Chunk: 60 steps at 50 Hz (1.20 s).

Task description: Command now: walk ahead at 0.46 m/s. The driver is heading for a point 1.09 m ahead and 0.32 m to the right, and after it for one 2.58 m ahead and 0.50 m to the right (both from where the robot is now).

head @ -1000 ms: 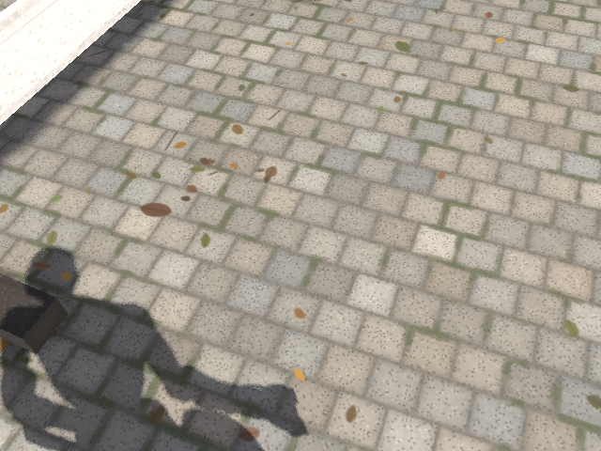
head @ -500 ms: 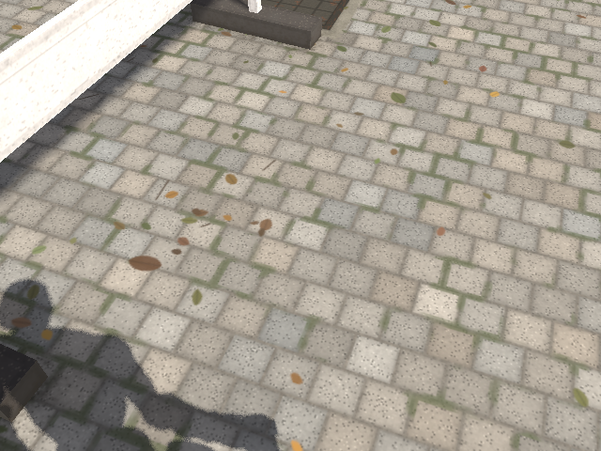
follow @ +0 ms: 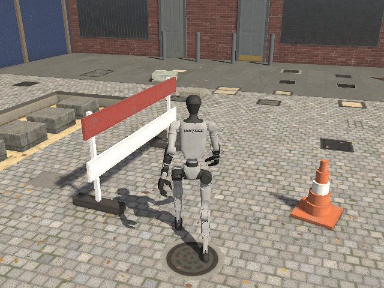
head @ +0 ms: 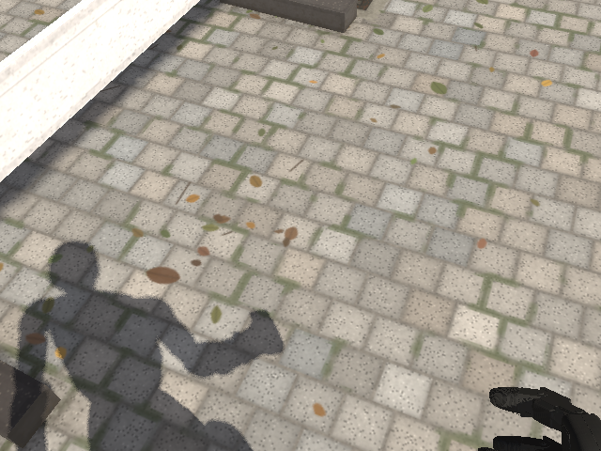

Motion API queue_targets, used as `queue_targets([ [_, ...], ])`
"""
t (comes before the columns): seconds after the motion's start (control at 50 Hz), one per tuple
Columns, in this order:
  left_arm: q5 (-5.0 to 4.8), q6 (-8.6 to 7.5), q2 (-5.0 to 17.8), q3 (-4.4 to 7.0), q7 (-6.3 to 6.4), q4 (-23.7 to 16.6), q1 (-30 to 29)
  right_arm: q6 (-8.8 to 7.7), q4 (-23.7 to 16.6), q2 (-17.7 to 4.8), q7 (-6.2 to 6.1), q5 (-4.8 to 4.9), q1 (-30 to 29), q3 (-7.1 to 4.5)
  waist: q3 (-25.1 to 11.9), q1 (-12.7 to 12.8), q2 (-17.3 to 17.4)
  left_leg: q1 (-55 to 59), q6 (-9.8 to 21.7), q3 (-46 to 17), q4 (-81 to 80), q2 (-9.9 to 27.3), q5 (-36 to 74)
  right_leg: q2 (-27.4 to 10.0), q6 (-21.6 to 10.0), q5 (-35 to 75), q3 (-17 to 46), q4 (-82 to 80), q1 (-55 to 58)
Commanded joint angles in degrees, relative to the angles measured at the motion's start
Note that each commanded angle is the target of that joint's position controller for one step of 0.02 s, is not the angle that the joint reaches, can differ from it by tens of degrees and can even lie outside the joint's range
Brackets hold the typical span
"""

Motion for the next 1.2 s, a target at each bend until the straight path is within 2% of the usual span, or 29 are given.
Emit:
queue_targets([
  [0.02,-0.25,-0.35,11.8,2.79,0.61,-2.0,-1.0,-0.37,-3.9,-7.0,-0.09,0.12,-1.0,-2.16,0.7,-6.8,-9.6,13.1,2.6,0.7,-4.5,-3.4,0.5,-13.3,-5.4,61.8,2.3,6.3,-5.5],
  [0.06,0.55,0.86,11.8,3.11,0.51,-2.9,-2.9,0.33,0.8,-10.4,-0.71,0.43,14.1,-4.26,-7.9,-14.2,-9.7,32.3,5.5,0.4,-6.2,-4.0,0.2,-11.4,-3.5,68.6,0.9,24.9,-9.4],
  [0.08,1.61,0.83,9.8,2.47,0.24,-4.4,-3.1,0.78,3.2,-13.5,-1.32,-0.35,24.3,-5.14,-15.1,-16.9,-3.7,50.9,8.4,-11.2,-3.6,6.0,-1.5,-8.5,-2.8,49.4,0.6,41.9,-23.8],
  [0.1,0.90,-0.19,0.1,0.16,-0.65,-4.4,5.4,0.50,4.7,-15.3,-0.81,-1.44,27.2,-4.94,-25.5,-11.0,13.7,65.7,19.0,-41.2,-11.7,21.6,-14.2,3.4,0.0,-4.5,2.4,63.9,-42.5],
  [0.12,-0.56,-1.92,6.0,1.62,-1.32,-4.7,-0.4,0.26,5.0,-10.6,-0.66,-1.14,25.5,-3.71,-21.0,-13.3,9.1,58.9,17.4,-47.4,-20.1,20.1,-21.5,2.2,-1.4,-9.3,8.8,71.6,-47.7],
  [0.14,-2.35,-2.74,9.0,2.72,-1.47,-7.5,-6.6,-0.32,4.3,-9.1,-0.74,-0.93,19.1,-3.04,-9.5,-11.0,7.5,48.0,14.8,-38.4,-22.6,18.5,-21.6,-0.8,-2.3,-4.5,6.4,72.2,-51.8],
  [0.16,-2.39,-2.97,9.0,2.77,-1.05,-8.3,-9.5,-0.94,3.5,-7.6,-0.51,-1.06,14.1,-2.50,-4.9,-8.7,1.6,37.9,13.2,-31.3,-24.8,16.4,-17.2,-4.0,-2.6,0.9,5.2,69.4,-49.2],
  [0.18,-1.71,-2.54,8.6,3.33,-0.53,-8.3,-10.1,-1.45,3.4,-6.4,-0.15,-1.66,11.5,-2.09,-2.4,-6.6,0.3,30.4,12.0,-25.8,-26.3,14.4,-12.8,-5.8,-2.5,3.8,4.3,66.3,-46.3],
  [0.2,-1.22,-1.66,7.5,3.50,-0.23,-8.0,-7.9,-1.74,3.7,-5.5,-0.04,-2.25,10.3,-1.74,-2.4,-4.2,2.0,25.6,11.1,-21.7,-28.0,12.4,-11.4,-7.5,-2.4,5.5,4.8,64.3,-42.2],
  [0.24,-1.02,-0.20,5.6,3.56,0.16,-8.1,-6.4,-1.83,4.8,-5.5,0.01,-1.95,10.8,-1.57,-1.3,-2.5,3.5,20.2,11.4,-17.9,-30.5,11.2,-12.1,-8.3,-1.6,4.8,4.0,59.9,-39.9],
  [0.3,-0.38,0.74,6.8,4.14,0.55,-10.6,-12.1,-1.94,6.2,-8.9,-1.46,-2.30,13.8,-2.30,1.2,-3.0,3.6,18.9,12.1,-14.9,-33.5,11.9,-13.4,-9.6,0.6,11.3,3.4,52.7,-45.8],
  [0.44,-0.63,0.36,6.1,4.05,-0.94,-14.2,-24.0,-1.64,8.0,-11.1,-3.43,-1.85,20.2,-2.75,1.6,-7.3,1.7,29.0,8.8,-5.1,-33.3,12.2,-6.6,-7.5,1.4,26.5,2.1,34.9,-51.4],
  [0.56,-0.85,0.44,6.0,3.35,-3.02,-19.0,-30.4,0.15,9.3,-12.4,-3.33,-1.05,23.6,-3.51,3.4,-9.4,2.3,40.1,6.7,-0.4,-27.8,15.8,-2.8,-5.9,-1.1,18.0,-1.1,27.0,-52.2],
  [0.6,-0.82,0.49,7.6,3.93,-3.62,-19.9,-28.2,0.99,8.5,-13.7,-3.41,-0.70,22.1,-4.02,1.9,-7.4,3.6,41.5,5.3,1.3,-21.4,16.2,9.5,-3.6,-3.1,12.1,-4.0,25.9,-47.5],
  [0.64,-1.03,0.51,12.6,7.04,-3.47,-16.1,-12.6,2.02,7.0,-12.4,-3.81,-1.14,20.8,-3.53,-7.3,0.1,1.5,35.5,2.0,6.5,0.7,11.8,27.4,2.5,-6.3,13.8,-7.1,22.7,-25.1],
  [0.66,-1.24,0.90,19.3,9.23,-2.42,-14.6,-2.7,1.65,4.9,-10.0,-3.93,-2.81,21.6,-2.29,-14.0,2.7,-8.3,20.4,-1.3,8.1,21.8,8.6,11.2,-8.5,-11.1,14.5,11.0,21.6,-8.1],
  [0.68,-1.28,0.38,22.8,9.29,-2.82,-15.2,-3.4,-0.47,2.5,-2.9,-3.07,-3.46,25.0,-0.10,-19.9,-2.4,-19.3,-2.5,-4.1,-0.4,37.5,-3.7,-30.3,-18.8,-20.8,2.3,42.3,11.4,7.9],
  [0.7,-0.79,-0.16,16.8,7.68,-3.04,-16.0,-2.7,-2.66,2.2,-8.8,-2.40,-0.82,18.6,-1.21,-19.2,1.2,-11.2,-9.2,-2.3,-8.9,42.2,-1.1,-29.2,-18.8,-18.8,1.5,42.9,7.2,8.5],
  [0.72,-0.41,-0.53,14.2,6.99,-2.83,-16.4,-5.5,-3.99,1.1,-10.6,-2.00,0.64,14.9,-1.72,-13.0,0.8,-8.7,-12.7,-0.5,-8.5,41.0,1.5,-23.4,-17.1,-16.4,7.0,34.6,7.9,3.6],
  [0.74,-0.31,-0.55,12.9,6.49,-2.74,-17.8,-9.6,-4.43,1.4,-10.4,-2.31,-0.09,14.0,-1.72,-10.0,-1.3,-3.0,-9.7,0.0,-8.5,37.0,4.2,-18.7,-14.9,-14.9,12.5,28.1,8.0,-3.8],
  [0.78,0.52,-0.39,9.9,5.45,-2.44,-19.9,-15.2,-3.45,1.5,-10.7,-2.60,-1.51,14.1,-2.53,-6.6,-5.1,-2.8,-1.5,-0.7,-9.0,29.3,6.7,-14.2,-11.7,-13.9,21.2,21.0,5.5,-15.9],
  [0.88,-0.52,-0.61,13.0,6.25,-0.68,-19.9,-11.9,-1.39,-1.2,-8.3,-2.95,-2.58,8.7,-2.50,-2.5,-5.2,-2.4,-1.8,-4.9,-7.3,12.7,4.3,-3.8,-8.4,-13.8,29.8,14.4,2.6,-21.3],
  [0.96,-0.67,-0.07,12.8,6.28,0.04,-19.2,-9.2,-1.93,-3.7,-6.4,-2.22,-1.94,1.2,-1.84,-1.0,-2.4,-5.2,3.0,-4.9,-6.4,-2.8,0.9,8.5,-5.5,-10.5,23.6,12.3,3.1,-23.8],
  [1.08,-0.96,0.96,12.7,6.60,0.76,-18.1,-6.8,-3.16,-6.4,-9.3,-1.07,-1.29,-1.8,-2.36,-0.4,-2.3,-6.2,5.8,-3.0,-9.0,-10.6,-0.1,5.5,-8.9,-9.1,22.6,19.4,9.7,-15.8],
  [1.12,-0.57,1.57,12.7,6.69,0.96,-18.7,-7.9,-3.71,-5.2,-10.7,-1.03,-1.35,3.2,-2.95,-2.4,-4.6,-7.8,11.6,-1.4,-7.4,-11.3,-0.8,0.7,-9.1,-8.4,30.4,20.4,14.4,-13.9],
  [1.14,-0.38,1.67,11.5,6.17,0.76,-19.1,-8.6,-4.00,-3.5,-12.2,-1.24,-1.87,9.3,-3.73,-6.4,-7.4,-7.3,20.8,0.4,-6.2,-12.7,-1.0,1.7,-6.3,-7.1,36.8,18.5,20.8,-14.4],
  [1.16,0.33,1.60,9.3,5.10,0.36,-20.2,-9.3,-4.10,-2.3,-14.3,-1.50,-2.92,18.0,-4.33,-14.6,-11.3,-4.8,36.2,3.9,-11.8,-9.5,5.6,1.3,-3.2,-5.3,32.5,15.9,33.7,-20.8],
  [1.18,-0.64,0.94,5.1,3.91,0.10,-20.5,-0.8,-3.42,-0.5,-18.8,-1.70,-3.58,26.3,-5.78,-23.5,-9.7,10.3,58.7,13.3,-35.3,-11.0,18.2,-6.9,5.3,-0.5,11.3,9.8,54.6,-41.5],
  [1.2,-1.62,0.40,7.1,3.65,0.03,-19.4,2.2,-3.00,0.9,-15.4,-0.99,-1.80,27.4,-5.07,-23.7,-9.2,17.2,60.9,15.5,-50.2,-18.2,22.4,-17.9,5.2,0.0,-11.1,10.6,63.7,-51.4],
])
